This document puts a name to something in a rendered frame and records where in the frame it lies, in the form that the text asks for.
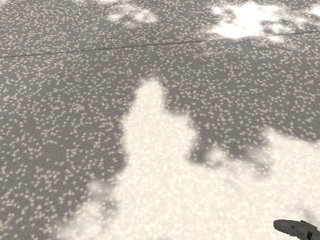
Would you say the right robot hand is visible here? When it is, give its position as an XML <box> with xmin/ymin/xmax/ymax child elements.
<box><xmin>273</xmin><ymin>219</ymin><xmax>320</xmax><ymax>240</ymax></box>

